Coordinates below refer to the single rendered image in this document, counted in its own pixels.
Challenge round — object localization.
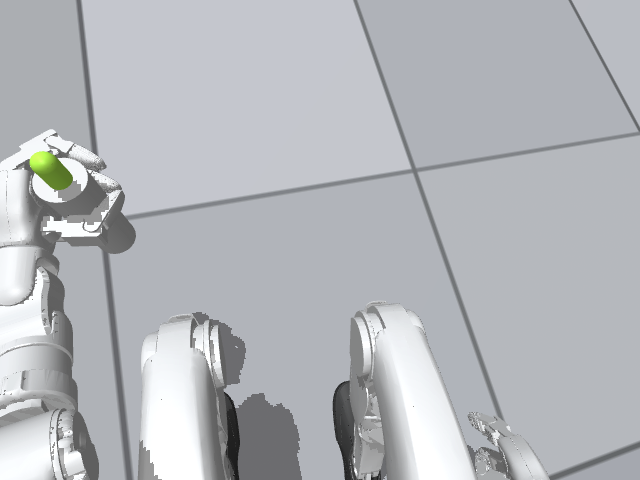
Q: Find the bottle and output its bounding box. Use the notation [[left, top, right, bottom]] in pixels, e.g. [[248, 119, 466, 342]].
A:
[[29, 151, 136, 254]]

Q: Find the left robot arm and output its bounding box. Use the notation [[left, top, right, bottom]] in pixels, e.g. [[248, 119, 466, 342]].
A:
[[0, 245, 99, 480]]

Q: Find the left robot hand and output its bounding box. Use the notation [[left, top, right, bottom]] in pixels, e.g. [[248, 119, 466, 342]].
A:
[[0, 129, 125, 254]]

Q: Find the right robot hand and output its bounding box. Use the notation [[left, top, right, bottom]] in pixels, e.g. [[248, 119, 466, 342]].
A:
[[468, 412, 550, 480]]

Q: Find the left robot foot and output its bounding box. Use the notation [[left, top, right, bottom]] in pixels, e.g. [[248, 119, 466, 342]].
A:
[[224, 392, 240, 480]]

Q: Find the right robot foot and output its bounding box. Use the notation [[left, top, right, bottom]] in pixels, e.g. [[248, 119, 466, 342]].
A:
[[333, 381, 381, 480]]

